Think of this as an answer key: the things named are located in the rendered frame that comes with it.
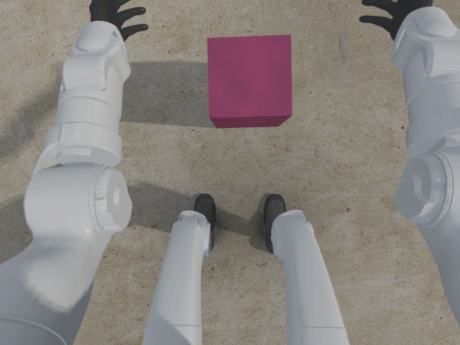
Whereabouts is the right robot upper arm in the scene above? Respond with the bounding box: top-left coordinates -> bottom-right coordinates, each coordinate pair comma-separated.
395,151 -> 460,328

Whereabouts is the robot right forearm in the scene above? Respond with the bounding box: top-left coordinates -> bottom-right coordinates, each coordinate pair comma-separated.
393,6 -> 460,158

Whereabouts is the robot right hand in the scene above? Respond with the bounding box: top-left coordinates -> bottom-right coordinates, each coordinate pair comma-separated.
359,0 -> 433,41

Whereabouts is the robot right shin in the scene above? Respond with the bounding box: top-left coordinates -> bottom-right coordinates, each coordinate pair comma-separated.
270,210 -> 314,246

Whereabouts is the left robot thigh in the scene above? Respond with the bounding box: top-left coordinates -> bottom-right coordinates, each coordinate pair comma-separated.
142,218 -> 211,345

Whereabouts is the left robot upper arm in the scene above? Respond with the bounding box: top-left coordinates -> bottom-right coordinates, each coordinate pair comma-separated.
0,164 -> 132,345

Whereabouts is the robot left forearm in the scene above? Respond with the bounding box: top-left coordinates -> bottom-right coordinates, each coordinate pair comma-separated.
24,21 -> 131,230

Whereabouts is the robot left hand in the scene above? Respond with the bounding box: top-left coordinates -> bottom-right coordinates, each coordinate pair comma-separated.
89,0 -> 148,42

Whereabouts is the carton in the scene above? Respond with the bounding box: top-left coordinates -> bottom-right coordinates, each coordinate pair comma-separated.
207,34 -> 293,128

